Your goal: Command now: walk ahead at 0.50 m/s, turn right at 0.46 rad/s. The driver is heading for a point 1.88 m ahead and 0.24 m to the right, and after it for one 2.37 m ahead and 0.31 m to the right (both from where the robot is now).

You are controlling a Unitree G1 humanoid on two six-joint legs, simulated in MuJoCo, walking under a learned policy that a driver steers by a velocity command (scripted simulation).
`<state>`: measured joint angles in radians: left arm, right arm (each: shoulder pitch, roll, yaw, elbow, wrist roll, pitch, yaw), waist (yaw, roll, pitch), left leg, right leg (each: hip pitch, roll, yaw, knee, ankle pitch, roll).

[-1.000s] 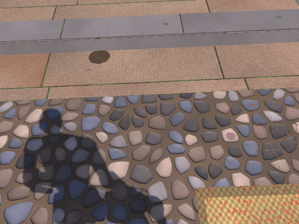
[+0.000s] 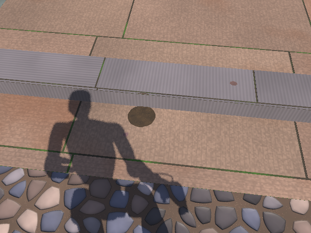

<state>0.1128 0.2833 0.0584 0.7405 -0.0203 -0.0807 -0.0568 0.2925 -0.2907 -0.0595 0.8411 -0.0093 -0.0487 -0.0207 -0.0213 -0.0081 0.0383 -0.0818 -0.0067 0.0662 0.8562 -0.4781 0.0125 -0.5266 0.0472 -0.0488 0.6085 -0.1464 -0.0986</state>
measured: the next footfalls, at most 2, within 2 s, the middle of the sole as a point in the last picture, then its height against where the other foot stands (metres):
left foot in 0.42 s outside the picture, level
right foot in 0.88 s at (197, 201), level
